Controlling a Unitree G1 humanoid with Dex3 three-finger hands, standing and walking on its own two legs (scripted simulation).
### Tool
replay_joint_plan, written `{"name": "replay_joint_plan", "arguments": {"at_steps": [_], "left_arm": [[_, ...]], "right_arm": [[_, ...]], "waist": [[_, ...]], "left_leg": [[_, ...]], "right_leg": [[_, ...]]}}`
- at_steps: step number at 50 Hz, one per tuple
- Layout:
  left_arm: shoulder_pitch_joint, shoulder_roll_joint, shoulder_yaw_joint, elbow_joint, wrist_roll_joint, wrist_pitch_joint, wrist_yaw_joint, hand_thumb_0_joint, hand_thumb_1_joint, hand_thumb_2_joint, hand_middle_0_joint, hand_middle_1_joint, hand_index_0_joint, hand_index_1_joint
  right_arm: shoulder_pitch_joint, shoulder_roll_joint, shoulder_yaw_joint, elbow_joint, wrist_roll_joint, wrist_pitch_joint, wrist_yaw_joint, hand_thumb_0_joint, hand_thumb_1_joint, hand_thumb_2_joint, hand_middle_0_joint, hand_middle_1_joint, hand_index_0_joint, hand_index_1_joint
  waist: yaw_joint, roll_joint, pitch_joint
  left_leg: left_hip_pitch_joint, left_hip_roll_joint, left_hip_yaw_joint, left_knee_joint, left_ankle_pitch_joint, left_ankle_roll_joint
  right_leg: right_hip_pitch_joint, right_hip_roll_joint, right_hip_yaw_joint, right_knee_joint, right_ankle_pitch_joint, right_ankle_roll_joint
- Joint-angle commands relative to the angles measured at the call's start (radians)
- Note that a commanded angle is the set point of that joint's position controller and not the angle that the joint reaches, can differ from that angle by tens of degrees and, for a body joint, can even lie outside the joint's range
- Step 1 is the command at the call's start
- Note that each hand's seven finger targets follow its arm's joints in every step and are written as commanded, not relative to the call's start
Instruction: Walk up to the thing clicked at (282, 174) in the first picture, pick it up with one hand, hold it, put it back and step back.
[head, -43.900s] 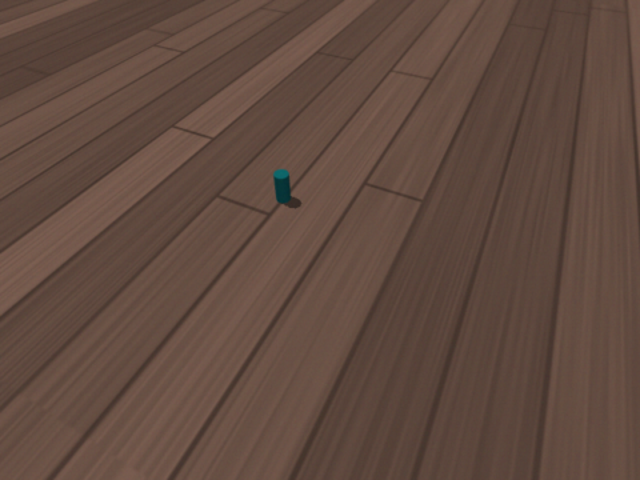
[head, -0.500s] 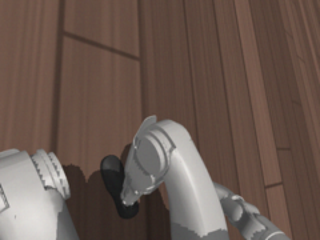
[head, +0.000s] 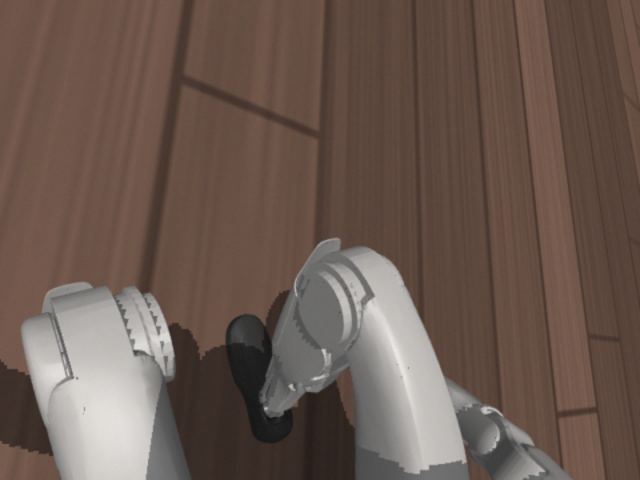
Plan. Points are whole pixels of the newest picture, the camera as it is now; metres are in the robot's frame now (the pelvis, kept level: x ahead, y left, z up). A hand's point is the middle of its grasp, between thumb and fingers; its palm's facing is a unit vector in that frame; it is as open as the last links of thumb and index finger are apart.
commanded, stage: settle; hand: left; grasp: from the side
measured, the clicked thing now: out of the picture +0.44 +0.35 -0.20
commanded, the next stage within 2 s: lift in 1.54 s
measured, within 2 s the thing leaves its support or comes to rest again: neither
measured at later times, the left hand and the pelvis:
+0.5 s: hand out of the picture +0.40 +0.40 -0.05, palm faces +0.53 -0.84 -0.07, open 10.6 cm; pelvis +0.01 +0.00 +0.03, yaw +6 degrees
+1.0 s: hand out of the picture +0.43 +0.38 +0.01, palm faces +0.55 -0.84 -0.04, open 10.5 cm; pelvis +0.02 -0.01 +0.06, yaw +9 degrees
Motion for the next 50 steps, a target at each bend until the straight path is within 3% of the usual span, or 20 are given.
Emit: {"name": "replay_joint_plan", "arguments": {"at_steps": [1,3,6,7,9,11,12,14,15,16,18,25,27,28,29,34,35,38,42,50], "left_arm": [[-0.305,0.303,0.015,-0.385,-0.046,-0.079,-0.025,0.000,0.063,1.326,-1.328,-1.526,-1.341,-1.536],[-0.292,0.242,-0.011,-0.393,-0.060,-0.048,-0.046,0.000,0.063,1.343,-1.385,-1.566,-1.400,-1.574],[-0.254,0.186,-0.031,-0.401,-0.075,-0.003,-0.075,0.000,0.039,1.327,-1.361,-1.554,-1.380,-1.559],[-0.271,0.197,-0.024,-0.443,-0.076,0.009,-0.087,0.000,0.029,1.323,-1.356,-1.551,-1.374,-1.557],[-0.256,0.118,-0.064,-0.405,-0.084,0.043,-0.106,0.000,0.019,1.328,-1.364,-1.558,-1.384,-1.564],[-0.267,0.114,-0.055,-0.430,-0.093,0.064,-0.117,0.000,0.014,1.316,-1.319,-1.530,-1.339,-1.535],[-0.249,0.082,-0.079,-0.392,-0.088,0.077,-0.126,0.000,0.020,1.297,-1.315,-1.516,-1.337,-1.518],[-0.253,0.098,-0.061,-0.415,-0.086,0.093,-0.130,0.000,0.035,1.302,-1.310,-1.508,-1.330,-1.512],[-0.270,0.058,-0.087,-0.396,-0.087,0.102,-0.134,0.000,0.048,1.308,-1.300,-1.501,-1.320,-1.506],[-0.347,0.087,-0.066,-0.503,-0.091,0.094,-0.130,0.000,0.052,1.293,-1.290,-1.483,-1.309,-1.487],[-0.315,0.085,-0.053,-0.487,-0.096,0.109,-0.129,0.000,0.039,1.291,-1.289,-1.482,-1.307,-1.487],[-0.323,0.066,-0.039,-0.541,-0.103,0.131,-0.129,0.000,0.108,1.302,-1.272,-1.461,-1.282,-1.472],[-0.348,0.095,-0.021,-0.583,-0.102,0.134,-0.126,0.000,0.088,1.303,-1.269,-1.455,-1.277,-1.469],[-0.370,0.101,-0.009,-0.593,-0.105,0.137,-0.123,0.000,0.065,1.304,-1.270,-1.460,-1.277,-1.475],[-0.329,0.053,-0.020,-0.541,-0.112,0.144,-0.125,0.000,0.057,1.293,-1.269,-1.449,-1.276,-1.464],[-0.347,0.079,0.003,-0.559,-0.106,0.153,-0.130,0.000,0.009,1.279,-1.257,-1.427,-1.260,-1.446],[-0.305,0.023,-0.007,-0.489,-0.110,0.164,-0.136,0.000,0.016,1.286,-1.266,-1.434,-1.270,-1.454],[-0.338,0.068,0.018,-0.521,-0.100,0.164,-0.133,0.000,0.009,1.294,-1.263,-1.432,-1.265,-1.454],[-0.338,0.024,0.004,-0.518,-0.108,0.179,-0.143,0.000,0.013,1.281,-1.270,-1.424,-1.272,-1.446],[-0.357,0.023,0.026,-0.581,-0.100,0.192,-0.117,0.000,0.011,1.311,-1.278,-1.431,-1.275,-1.458]], "right_arm": [[0.121,-0.354,-0.175,0.009,0.033,0.005,-0.021,0.000,-0.906,-0.903,0.199,0.300,0.199,0.300],[0.154,-0.347,-0.194,0.021,0.051,0.002,-0.021,0.000,-0.907,-0.902,0.199,0.300,0.199,0.300],[0.190,-0.324,-0.223,0.029,0.082,-0.003,-0.020,0.000,-0.899,-0.899,0.199,0.300,0.199,0.300],[0.183,-0.320,-0.239,0.020,0.091,-0.009,-0.022,0.000,-0.901,-0.899,0.199,0.300,0.199,0.300],[0.211,-0.304,-0.256,0.039,0.109,-0.011,-0.022,0.000,-0.898,-0.898,0.199,0.300,0.199,0.300],[0.225,-0.297,-0.280,0.044,0.125,-0.016,-0.025,0.000,-0.892,-0.897,0.199,0.300,0.199,0.300],[0.224,-0.294,-0.284,0.042,0.133,-0.016,-0.024,0.000,-0.891,-0.896,0.199,0.300,0.199,0.300],[0.222,-0.289,-0.302,0.035,0.147,-0.017,-0.026,0.000,-0.887,-0.895,0.199,0.300,0.199,0.300],[0.227,-0.285,-0.307,0.034,0.152,-0.017,-0.024,0.000,-0.881,-0.894,0.199,0.300,0.199,0.300],[0.239,-0.288,-0.322,0.036,0.154,-0.019,-0.025,0.000,-0.876,-0.893,0.199,0.300,0.199,0.300],[0.244,-0.277,-0.339,0.035,0.167,-0.018,-0.028,0.000,-0.877,-0.893,0.199,0.300,0.199,0.300],[0.306,-0.232,-0.364,0.056,0.187,-0.019,-0.040,0.000,-0.877,-0.895,0.199,0.300,0.199,0.300],[0.310,-0.225,-0.376,0.063,0.195,-0.021,-0.046,0.000,-0.876,-0.895,0.199,0.300,0.199,0.300],[0.327,-0.219,-0.379,0.069,0.195,-0.022,-0.048,0.000,-0.879,-0.896,0.199,0.300,0.199,0.300],[0.336,-0.211,-0.375,0.073,0.197,-0.021,-0.046,0.000,-0.881,-0.896,0.199,0.300,0.199,0.300],[0.350,-0.196,-0.392,0.082,0.206,-0.028,-0.053,0.000,-0.883,-0.897,0.199,0.300,0.199,0.300],[0.348,-0.196,-0.395,0.075,0.208,-0.030,-0.051,0.000,-0.883,-0.897,0.199,0.300,0.199,0.300],[0.350,-0.193,-0.405,0.072,0.215,-0.034,-0.056,0.000,-0.885,-0.898,0.199,0.300,0.199,0.300],[0.354,-0.186,-0.417,0.067,0.224,-0.042,-0.058,0.000,-0.889,-0.899,0.199,0.300,0.199,0.300],[0.385,-0.174,-0.438,0.070,0.228,-0.048,-0.065,0.000,-0.888,-0.900,0.199,0.300,0.199,0.300]], "waist": [[-0.055,0.785,-0.785],[-0.059,0.780,-0.769],[-0.034,0.728,-0.786],[-0.017,0.714,-0.796],[-0.028,0.678,-0.772],[-0.006,0.660,-0.805],[-0.009,0.663,-0.771],[0.017,0.651,-0.795],[0.000,0.642,-0.790],[0.011,0.666,-0.828],[0.040,0.667,-0.870],[0.057,0.663,-0.986],[0.073,0.664,-1.005],[0.069,0.651,-1.028],[0.062,0.633,-1.021],[0.081,0.586,-1.066],[0.072,0.572,-1.038],[0.086,0.559,-1.049],[0.083,0.561,-1.077],[0.100,0.578,-1.138]], "left_leg": [[0.537,0.074,0.060,-0.420,0.282,-0.062],[0.529,0.070,0.058,-0.440,0.269,-0.062],[0.475,0.056,0.075,-0.456,0.230,-0.048],[0.453,0.054,0.086,-0.459,0.206,-0.042],[0.431,0.048,0.089,-0.470,0.164,-0.036],[0.441,0.043,0.103,-0.472,0.162,-0.032],[0.431,0.042,0.094,-0.496,0.132,-0.034],[0.444,0.040,0.090,-0.522,0.102,-0.033],[0.450,0.040,0.088,-0.528,0.090,-0.034],[0.469,0.038,0.089,-0.537,0.098,-0.035],[0.485,0.032,0.105,-0.548,0.087,-0.034],[0.522,0.015,0.161,-0.553,0.187,-0.030],[0.516,0.014,0.174,-0.554,0.194,-0.027],[0.502,0.009,0.188,-0.544,0.204,-0.022],[0.495,0.008,0.192,-0.544,0.231,-0.022],[0.470,0.005,0.216,-0.537,0.262,-0.013],[0.469,0.003,0.214,-0.547,0.257,-0.014],[0.445,0.001,0.225,-0.561,0.204,-0.009],[0.463,-0.001,0.229,-0.568,0.227,-0.009],[0.531,0.000,0.235,-0.592,0.296,-0.013]], "right_leg": [[0.290,0.034,-0.001,-0.104,0.169,-0.066],[0.261,0.029,0.001,-0.109,0.161,-0.068],[0.256,0.024,0.014,-0.122,0.137,-0.070],[0.252,0.021,0.026,-0.128,0.124,-0.071],[0.218,0.018,0.030,-0.139,0.097,-0.072],[0.207,0.014,0.043,-0.147,0.093,-0.074],[0.167,0.009,0.041,-0.139,0.065,-0.077],[0.148,0.003,0.050,-0.144,0.036,-0.078],[0.140,0.000,0.052,-0.148,0.029,-0.078],[0.135,-0.002,0.056,-0.141,0.035,-0.080],[0.140,-0.006,0.071,-0.149,0.017,-0.082],[0.205,-0.014,0.116,-0.180,0.072,-0.085],[0.210,-0.013,0.128,-0.188,0.073,-0.086],[0.242,-0.011,0.134,-0.197,0.081,-0.085],[0.265,-0.014,0.135,-0.198,0.104,-0.083],[0.311,-0.014,0.157,-0.215,0.121,-0.080],[0.296,-0.015,0.153,-0.222,0.114,-0.081],[0.310,-0.014,0.158,-0.246,0.070,-0.079],[0.307,-0.016,0.160,-0.244,0.087,-0.081],[0.336,-0.018,0.174,-0.264,0.132,-0.082]]}}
